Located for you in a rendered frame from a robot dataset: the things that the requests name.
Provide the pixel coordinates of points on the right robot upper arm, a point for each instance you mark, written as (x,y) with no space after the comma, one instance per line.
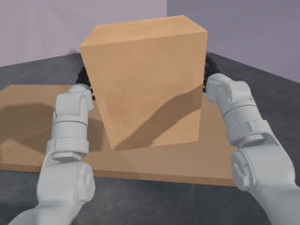
(266,172)

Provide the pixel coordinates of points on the robot right forearm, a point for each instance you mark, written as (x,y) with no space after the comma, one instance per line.
(245,126)

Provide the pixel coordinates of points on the table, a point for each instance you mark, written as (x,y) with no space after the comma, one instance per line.
(26,124)

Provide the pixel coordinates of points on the robot left hand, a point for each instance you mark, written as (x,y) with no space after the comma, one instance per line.
(83,79)

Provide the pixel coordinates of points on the carton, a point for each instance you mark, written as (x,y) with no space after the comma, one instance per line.
(147,79)

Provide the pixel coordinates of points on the robot right hand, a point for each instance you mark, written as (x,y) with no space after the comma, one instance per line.
(210,70)

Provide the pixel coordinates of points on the robot left forearm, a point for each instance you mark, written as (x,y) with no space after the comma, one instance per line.
(68,142)

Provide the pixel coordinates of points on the left robot upper arm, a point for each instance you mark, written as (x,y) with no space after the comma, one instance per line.
(62,190)

